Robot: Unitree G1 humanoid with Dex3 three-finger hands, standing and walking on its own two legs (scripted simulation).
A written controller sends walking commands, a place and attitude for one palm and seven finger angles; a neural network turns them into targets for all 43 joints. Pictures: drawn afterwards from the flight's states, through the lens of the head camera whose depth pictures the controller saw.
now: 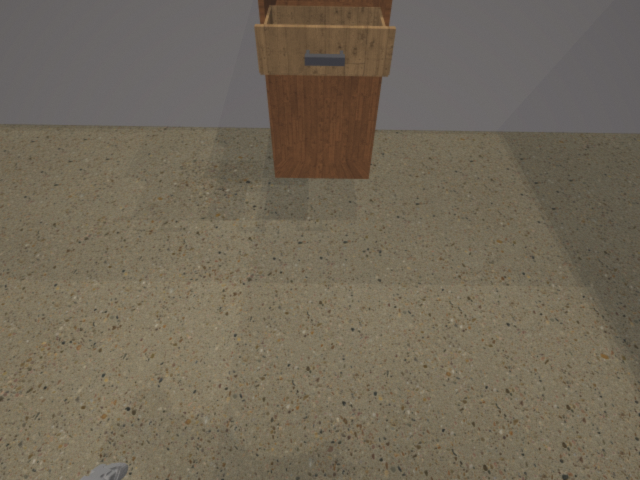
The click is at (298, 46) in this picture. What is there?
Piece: drawer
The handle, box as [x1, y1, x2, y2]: [305, 50, 344, 65]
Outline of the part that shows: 306,50 305,65 344,65 344,54 342,53 342,50 340,50 339,54 310,54 309,50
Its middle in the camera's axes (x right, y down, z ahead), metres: +0.01 -0.55 +1.17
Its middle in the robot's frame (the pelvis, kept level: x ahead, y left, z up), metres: +1.25 +0.06 -0.03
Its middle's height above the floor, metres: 0.74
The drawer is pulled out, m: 0.29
